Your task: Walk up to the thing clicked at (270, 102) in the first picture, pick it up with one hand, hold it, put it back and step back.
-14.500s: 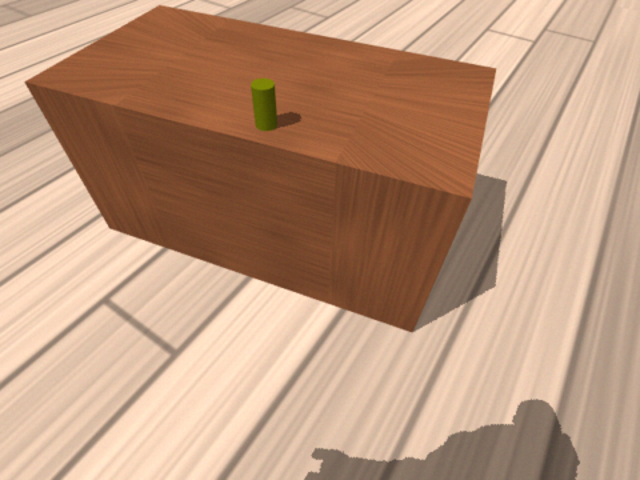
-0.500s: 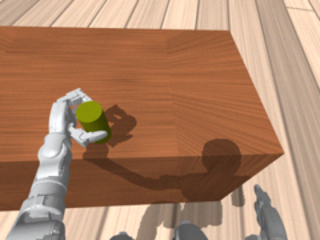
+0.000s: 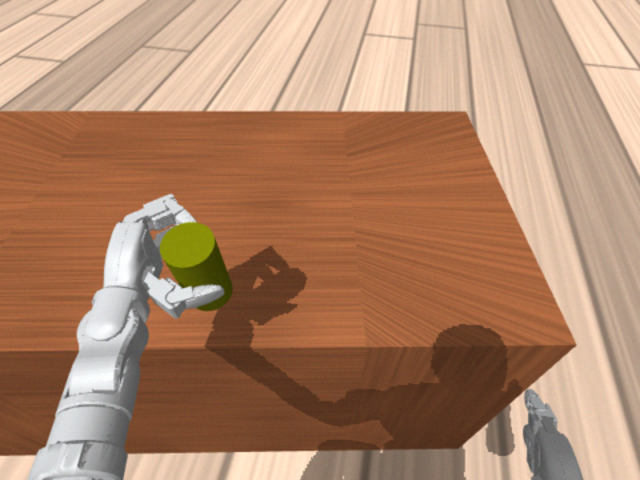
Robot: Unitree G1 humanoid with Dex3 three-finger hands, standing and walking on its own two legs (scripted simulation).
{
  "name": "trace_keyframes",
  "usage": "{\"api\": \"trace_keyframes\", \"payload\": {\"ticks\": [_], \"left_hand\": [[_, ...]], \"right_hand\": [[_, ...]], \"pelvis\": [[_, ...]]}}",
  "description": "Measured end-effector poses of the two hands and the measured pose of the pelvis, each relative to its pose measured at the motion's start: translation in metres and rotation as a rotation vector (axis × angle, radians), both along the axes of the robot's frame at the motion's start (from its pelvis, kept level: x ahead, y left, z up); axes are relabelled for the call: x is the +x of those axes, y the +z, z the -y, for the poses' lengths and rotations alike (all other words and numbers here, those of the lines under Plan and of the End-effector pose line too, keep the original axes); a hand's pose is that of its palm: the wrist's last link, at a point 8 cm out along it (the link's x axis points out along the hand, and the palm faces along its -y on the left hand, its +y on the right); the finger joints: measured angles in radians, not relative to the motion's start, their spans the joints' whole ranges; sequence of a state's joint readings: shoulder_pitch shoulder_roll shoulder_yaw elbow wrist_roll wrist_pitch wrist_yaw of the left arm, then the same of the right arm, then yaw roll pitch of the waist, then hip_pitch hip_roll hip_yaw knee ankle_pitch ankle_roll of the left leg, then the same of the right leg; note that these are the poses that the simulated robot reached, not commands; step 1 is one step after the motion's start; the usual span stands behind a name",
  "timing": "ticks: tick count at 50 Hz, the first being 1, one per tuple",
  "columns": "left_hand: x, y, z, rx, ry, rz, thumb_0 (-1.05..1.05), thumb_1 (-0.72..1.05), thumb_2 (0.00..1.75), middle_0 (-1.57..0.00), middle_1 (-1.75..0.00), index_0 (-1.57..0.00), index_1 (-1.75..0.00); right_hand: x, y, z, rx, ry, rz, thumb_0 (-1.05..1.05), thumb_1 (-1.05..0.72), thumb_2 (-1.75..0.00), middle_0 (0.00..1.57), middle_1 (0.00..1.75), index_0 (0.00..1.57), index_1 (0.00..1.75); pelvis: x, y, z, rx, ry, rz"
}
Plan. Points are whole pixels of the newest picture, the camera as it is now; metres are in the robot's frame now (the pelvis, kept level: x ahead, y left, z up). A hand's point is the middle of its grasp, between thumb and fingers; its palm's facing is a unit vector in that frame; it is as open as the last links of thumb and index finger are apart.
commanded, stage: lift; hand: left
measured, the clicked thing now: (200, 269) +0.35 +0.14 +0.10
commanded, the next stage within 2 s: hold in 0.72 s
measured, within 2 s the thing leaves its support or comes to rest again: neither
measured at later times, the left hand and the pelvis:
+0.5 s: hand (170, 254) +0.32 +0.16 +0.15, palm faces +0.03 -1.00 -0.05, open 9.7 cm; pelvis -0.01 -0.01 +0.01, yaw +0 degrees
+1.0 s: hand (145, 246) +0.30 +0.17 +0.19, palm faces +0.04 -1.00 -0.04, open 9.7 cm; pelvis -0.01 +0.00 +0.03, yaw +1 degrees
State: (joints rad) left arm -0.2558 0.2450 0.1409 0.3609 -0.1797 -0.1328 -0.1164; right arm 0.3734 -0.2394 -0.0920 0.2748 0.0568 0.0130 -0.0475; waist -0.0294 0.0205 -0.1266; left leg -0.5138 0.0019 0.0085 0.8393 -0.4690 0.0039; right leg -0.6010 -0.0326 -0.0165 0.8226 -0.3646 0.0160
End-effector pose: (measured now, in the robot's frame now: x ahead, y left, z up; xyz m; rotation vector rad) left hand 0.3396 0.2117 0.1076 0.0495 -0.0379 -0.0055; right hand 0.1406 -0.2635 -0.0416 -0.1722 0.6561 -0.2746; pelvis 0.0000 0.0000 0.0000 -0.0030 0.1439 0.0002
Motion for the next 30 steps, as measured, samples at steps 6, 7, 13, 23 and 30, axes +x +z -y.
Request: {"api": "trace_keyframes", "payload": {"ticks": [6, 7, 13, 23, 30], "left_hand": [[-0.010, 0.014, 0.002, 0.005, 0.009, -0.007, -0.08, -0.61, 0.97, -0.87, -1.37, -0.93, -1.40], [-0.012, 0.016, 0.003, 0.002, 0.008, -0.006, -0.08, -0.61, 0.97, -0.87, -1.37, -0.93, -1.40], [-0.023, 0.028, 0.004, -0.012, 0.020, 0.001, -0.08, -0.61, 0.98, -0.86, -1.37, -0.93, -1.41], [-0.038, 0.046, 0.003, 0.002, 0.038, 0.001, -0.08, -0.61, 0.97, -0.86, -1.39, -0.93, -1.42], [-0.047, 0.057, 0.000, -0.004, 0.044, 0.006, -0.08, -0.61, 0.97, -0.86, -1.40, -0.93, -1.43]], "right_hand": [[0.005, 0.001, 0.000, 0.013, -0.002, 0.023, -0.02, 0.56, -0.05, 0.06, 0.06, 0.05, 0.05], [0.005, 0.002, 0.000, 0.014, -0.001, 0.026, -0.02, 0.56, -0.05, 0.06, 0.06, 0.05, 0.05], [0.001, 0.003, 0.000, 0.017, 0.001, 0.032, -0.02, 0.56, -0.04, 0.06, 0.06, 0.05, 0.05], [-0.003, 0.001, 0.003, 0.016, -0.009, 0.041, -0.02, 0.57, -0.04, 0.06, 0.06, 0.05, 0.05], [-0.005, 0.002, 0.000, 0.020, -0.008, 0.053, -0.02, 0.56, -0.04, 0.06, 0.06, 0.05, 0.05]], "pelvis": [[0.000, 0.004, 0.002, 0.004, 0.001, 0.030], [-0.001, 0.005, 0.002, 0.004, 0.002, 0.034], [-0.002, 0.009, 0.005, 0.005, 0.006, 0.056], [-0.008, 0.013, 0.006, 0.005, 0.006, 0.092], [-0.011, 0.017, 0.006, 0.006, 0.007, 0.114]]}}
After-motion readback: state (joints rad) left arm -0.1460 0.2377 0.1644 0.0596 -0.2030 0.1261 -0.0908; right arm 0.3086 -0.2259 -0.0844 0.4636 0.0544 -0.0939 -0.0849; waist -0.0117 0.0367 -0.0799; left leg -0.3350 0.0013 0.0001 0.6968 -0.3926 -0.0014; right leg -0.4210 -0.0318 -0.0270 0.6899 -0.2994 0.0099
